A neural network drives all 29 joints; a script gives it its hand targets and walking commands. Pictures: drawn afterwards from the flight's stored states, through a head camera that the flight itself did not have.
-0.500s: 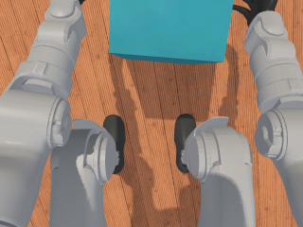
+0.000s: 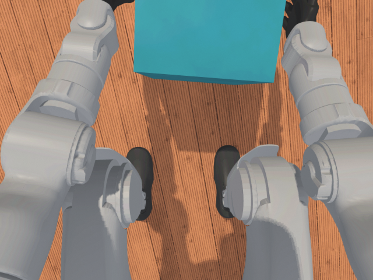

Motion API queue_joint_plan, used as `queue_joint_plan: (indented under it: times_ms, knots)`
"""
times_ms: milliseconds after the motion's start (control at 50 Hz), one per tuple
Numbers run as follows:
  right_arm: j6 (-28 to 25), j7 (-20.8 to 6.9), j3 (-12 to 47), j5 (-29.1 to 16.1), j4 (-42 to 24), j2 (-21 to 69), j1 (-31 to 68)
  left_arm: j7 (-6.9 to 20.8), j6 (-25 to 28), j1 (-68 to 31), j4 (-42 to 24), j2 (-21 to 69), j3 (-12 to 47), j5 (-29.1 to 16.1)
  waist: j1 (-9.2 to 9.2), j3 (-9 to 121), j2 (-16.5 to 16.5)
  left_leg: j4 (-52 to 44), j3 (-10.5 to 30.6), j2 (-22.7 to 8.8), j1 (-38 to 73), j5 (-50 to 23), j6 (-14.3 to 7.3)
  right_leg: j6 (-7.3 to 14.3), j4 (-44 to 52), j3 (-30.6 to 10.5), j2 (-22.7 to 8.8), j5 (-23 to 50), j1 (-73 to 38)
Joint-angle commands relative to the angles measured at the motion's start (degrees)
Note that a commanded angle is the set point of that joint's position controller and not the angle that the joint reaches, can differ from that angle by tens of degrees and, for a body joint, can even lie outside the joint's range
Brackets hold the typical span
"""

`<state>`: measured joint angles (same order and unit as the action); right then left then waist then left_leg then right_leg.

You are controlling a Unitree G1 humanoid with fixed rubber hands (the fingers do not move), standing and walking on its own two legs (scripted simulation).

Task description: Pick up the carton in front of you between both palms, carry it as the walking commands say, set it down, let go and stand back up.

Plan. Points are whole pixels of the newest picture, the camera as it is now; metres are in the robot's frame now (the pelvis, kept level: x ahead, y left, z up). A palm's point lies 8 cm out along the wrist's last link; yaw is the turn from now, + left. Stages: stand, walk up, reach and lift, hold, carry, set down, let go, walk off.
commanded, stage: reach and lift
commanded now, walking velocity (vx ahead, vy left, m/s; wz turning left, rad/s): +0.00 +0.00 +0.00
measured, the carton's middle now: (202, 26) +0.53 -0.04 -0.25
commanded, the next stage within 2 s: none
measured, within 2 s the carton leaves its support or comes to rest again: leaves its support in 0.38 s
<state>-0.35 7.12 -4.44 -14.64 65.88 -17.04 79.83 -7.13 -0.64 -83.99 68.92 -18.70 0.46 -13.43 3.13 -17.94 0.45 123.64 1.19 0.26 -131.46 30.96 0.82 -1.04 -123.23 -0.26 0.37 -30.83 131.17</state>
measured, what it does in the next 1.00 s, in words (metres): rises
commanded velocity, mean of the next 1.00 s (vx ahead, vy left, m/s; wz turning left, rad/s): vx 0.00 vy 0.00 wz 0.00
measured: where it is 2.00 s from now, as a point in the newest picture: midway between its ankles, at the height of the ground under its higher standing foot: (183, 194)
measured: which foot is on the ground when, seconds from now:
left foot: down 0.00-1.00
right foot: down 0.00-1.00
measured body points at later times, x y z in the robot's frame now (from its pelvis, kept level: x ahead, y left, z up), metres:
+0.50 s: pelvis +0.00 +0.00 -0.01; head +0.33 -0.01 +0.30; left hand +0.56 +0.12 -0.13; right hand +0.53 -0.18 -0.13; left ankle +0.12 +0.13 -0.34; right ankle +0.12 -0.12 -0.34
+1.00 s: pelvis +0.01 +0.01 +0.12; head +0.26 +0.00 +0.49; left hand +0.52 +0.12 +0.06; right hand +0.48 -0.19 +0.06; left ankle +0.12 +0.12 -0.34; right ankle +0.12 -0.12 -0.34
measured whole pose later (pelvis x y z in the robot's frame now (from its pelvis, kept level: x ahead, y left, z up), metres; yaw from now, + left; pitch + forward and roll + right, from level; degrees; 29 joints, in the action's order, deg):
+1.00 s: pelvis +0.01 +0.01 +0.12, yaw -2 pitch +42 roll +0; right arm 22.1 1.1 -27.3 11.2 36.7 -0.4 55.4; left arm -4.6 -20.2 -59.0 41.3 1.1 -25.6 12.1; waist 2.2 10.4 1.7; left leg 101.2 2.2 4.1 -114.6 28.9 1.2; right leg -2.6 -100.1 -2.9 2.7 -27.5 115.0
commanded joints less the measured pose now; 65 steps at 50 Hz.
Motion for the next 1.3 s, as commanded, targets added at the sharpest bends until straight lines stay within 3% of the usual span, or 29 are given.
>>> queue_joint_plan:
  times_ms: [0,40,80,120,160,240,300,360,400,440,500,620,720,800,920,1120,1280]
  knots:
    - [-1.2,0.2,0.8,0.2,-5.2,-1.1,16.2,-0.6,1.3,-16.6,-4.8,0.4,0.8,0.1,1.00,64.7,1.4,-8.3,-1.3,3.0,33.6,-12.8,0.4,-1.5,9.9,1.6,2.0,15.1,-32.3]
    - [-1.2,-0.1,1.7,0.2,-4.9,1.5,17.4,-1.1,1.6,-17.3,-4.7,1.6,0.5,1.3,-0.02,64.9,1.3,-8.5,-1.4,3.2,35.3,-12.9,0.1,-1.6,9.8,2.1,2.5,14.8,-32.1]
    - [-1.3,-1.8,5.4,-1.0,-5.9,11.7,22.4,0.4,1.7,-21.9,-5.5,12.6,4.7,0.1,0.09,65.1,1.4,-8.5,-1.6,4.0,35.3,-13.3,-0.2,-1.1,9.8,2.1,3.4,15.3,-32.7]
    - [-0.6,-5.1,9.2,-0.8,-7.2,26.8,30.0,3.6,1.1,-28.4,-6.5,27.8,8.2,0.1,-0.03,64.0,1.7,-8.3,-1.6,4.9,34.5,-12.7,-0.5,-0.7,9.3,2.0,4.5,14.7,-32.1]
    - [1.4,-9.0,10.0,1.0,-8.9,39.1,34.9,7.4,-0.5,-31.2,-6.6,40.3,8.0,2.1,-0.51,61.4,1.8,-7.6,-2.4,6.0,32.9,-10.6,-0.8,-0.6,8.4,2.5,5.3,12.3,-31.1]
    - [4.5,-13.9,10.0,2.3,-12.9,50.2,37.5,11.9,-3.2,-31.0,-9.8,52.7,5.8,4.2,-0.58,63.5,1.9,-6.2,-4.1,7.3,33.4,-11.7,-1.0,-0.5,7.3,3.9,6.1,13.1,-31.3]
    - [5.6,-15.1,12.7,0.0,-19.8,55.9,39.3,13.0,-4.3,-32.5,-15.5,58.2,7.8,2.3,0.07,75.3,1.5,-5.2,-5.2,7.5,37.5,-16.9,-1.0,-0.8,6.4,4.6,6.3,19.0,-36.2]
    - [7.1,-14.7,16.2,-2.6,-28.4,61.2,39.5,12.8,-5.5,-35.8,-25.8,63.4,12.1,-0.3,0.91,93.2,1.8,-4.9,-6.4,8.1,43.8,-22.7,-0.4,-1.0,6.3,5.3,6.8,26.5,-46.7]
    - [8.9,-14.5,17.1,-2.7,-32.3,64.0,37.8,12.5,-6.9,-36.0,-31.8,67.1,13.8,-0.9,1.23,102.1,2.4,-5.7,-6.5,8.5,47.2,-25.0,-0.4,-0.9,6.7,5.5,7.4,29.4,-50.5]
    - [10.7,-14.7,17.1,-1.0,-34.8,66.5,35.9,12.7,-8.7,-32.8,-33.6,70.9,13.6,0.1,1.56,103.7,2.4,-7.1,-6.1,9.1,47.6,-25.3,-0.4,-0.9,7.9,5.8,7.9,29.1,-49.6]
    - [13.8,-15.8,15.0,3.6,-35.2,69.1,30.9,14.0,-12.0,-25.7,-32.2,74.3,11.0,4.2,1.41,97.5,1.9,-10.7,-6.3,9.5,41.9,-19.5,-0.3,-1.0,11.6,5.9,8.0,23.1,-45.4]
    - [18.5,-18.5,4.5,15.0,-23.9,70.7,22.0,16.4,-16.7,-15.9,-18.6,74.8,-2.2,15.8,0.56,73.5,1.7,-19.8,-5.6,9.6,31.1,-3.8,-1.3,0.0,20.4,5.6,7.9,5.8,-32.4]
    - [19.3,-19.1,0.3,19.4,-22.5,70.3,20.9,16.5,-17.3,-16.8,-18.6,76.3,-4.8,18.7,1.84,75.7,2.5,-25.2,-4.8,10.3,33.3,-3.1,-0.8,0.8,24.9,5.2,8.2,6.3,-37.4]
    - [19.8,-19.5,1.2,19.7,-23.6,72.1,20.2,16.3,-17.9,-16.4,-20.0,77.8,-3.5,18.8,1.87,80.1,3.0,-28.9,-4.6,10.5,39.4,-2.8,-0.4,0.7,28.3,5.2,8.3,6.1,-40.2]
    - [21.5,-20.8,7.3,17.0,-27.7,76.3,17.2,16.3,-19.2,-11.2,-23.8,80.8,0.1,18.2,-0.76,86.9,1.2,-33.1,-4.5,10.5,49.0,-8.7,-0.3,-0.4,32.3,5.2,8.7,10.6,-47.2]
    - [21.9,-19.9,13.8,15.2,-31.1,79.5,5.9,17.4,-19.9,-2.5,-30.0,85.0,9.3,13.6,0.81,85.1,1.2,-40.6,-3.1,10.5,57.2,-13.7,0.7,-0.3,40.1,3.2,9.0,16.5,-59.7]
    - [21.4,-19.6,14.2,16.2,-30.5,81.4,-1.6,17.3,-19.4,5.9,-29.3,85.6,8.8,15.3,-0.41,76.4,1.0,-49.1,-1.6,10.4,63.8,-12.0,0.3,-0.1,48.4,1.3,8.9,14.8,-67.4]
